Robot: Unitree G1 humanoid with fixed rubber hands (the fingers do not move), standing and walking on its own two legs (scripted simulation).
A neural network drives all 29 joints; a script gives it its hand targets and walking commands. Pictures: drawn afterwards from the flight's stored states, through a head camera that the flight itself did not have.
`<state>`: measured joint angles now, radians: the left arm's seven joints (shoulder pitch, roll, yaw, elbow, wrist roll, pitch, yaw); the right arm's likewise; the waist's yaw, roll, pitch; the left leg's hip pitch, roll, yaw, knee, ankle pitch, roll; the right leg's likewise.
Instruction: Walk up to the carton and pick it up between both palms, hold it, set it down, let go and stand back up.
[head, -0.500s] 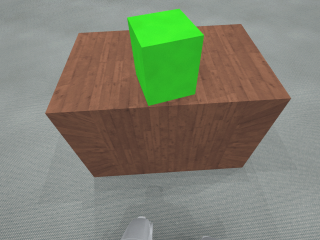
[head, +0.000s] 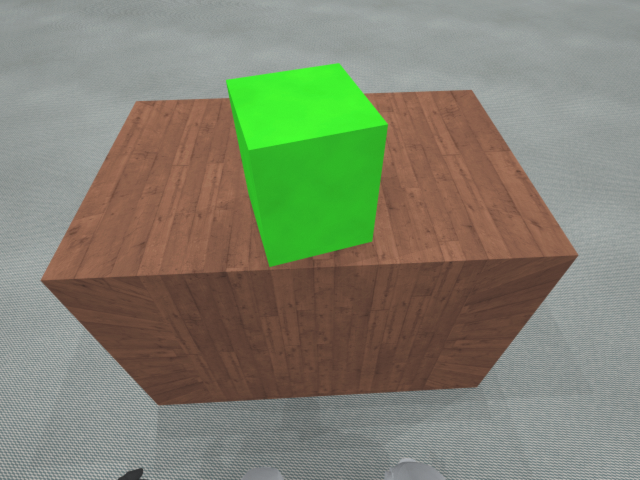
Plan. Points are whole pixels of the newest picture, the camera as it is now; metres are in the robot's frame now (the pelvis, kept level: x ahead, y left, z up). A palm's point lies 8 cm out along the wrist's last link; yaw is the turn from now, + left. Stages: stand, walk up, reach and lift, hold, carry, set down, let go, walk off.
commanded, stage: walk up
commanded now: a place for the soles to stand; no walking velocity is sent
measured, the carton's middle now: (303, 166) +0.62 +0.08 +0.05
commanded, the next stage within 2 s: none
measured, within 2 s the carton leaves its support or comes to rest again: neither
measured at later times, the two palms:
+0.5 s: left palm out of the picture +0.11 +0.31 -0.09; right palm out of the picture +0.14 -0.31 -0.11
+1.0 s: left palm out of the picture +0.09 +0.33 -0.10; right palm out of the picture +0.12 -0.30 -0.10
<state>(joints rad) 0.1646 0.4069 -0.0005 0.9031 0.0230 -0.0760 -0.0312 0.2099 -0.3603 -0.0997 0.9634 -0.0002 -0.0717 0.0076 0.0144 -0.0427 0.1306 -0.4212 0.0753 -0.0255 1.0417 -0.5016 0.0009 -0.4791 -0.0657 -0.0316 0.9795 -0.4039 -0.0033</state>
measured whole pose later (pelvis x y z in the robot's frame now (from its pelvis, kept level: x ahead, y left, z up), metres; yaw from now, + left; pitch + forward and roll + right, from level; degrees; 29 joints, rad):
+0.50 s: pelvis +0.05 +0.00 +0.01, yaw +4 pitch -2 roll +1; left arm 0.17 0.41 0.00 0.90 0.01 -0.07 0.00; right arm 0.19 -0.36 -0.10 0.96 0.00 -0.05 0.00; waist 0.01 -0.02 0.12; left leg -0.52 -0.01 -0.03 0.95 -0.45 0.00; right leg -0.47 -0.08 -0.03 0.99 -0.49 0.00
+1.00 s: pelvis +0.03 +0.01 +0.01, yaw +3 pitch -3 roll +0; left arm 0.19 0.41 0.00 0.90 0.02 -0.04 0.00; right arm 0.18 -0.36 -0.10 0.98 0.00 -0.04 0.00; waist 0.01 -0.01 0.12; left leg -0.52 0.01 -0.02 0.94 -0.37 -0.01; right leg -0.46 -0.04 0.00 0.95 -0.44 0.02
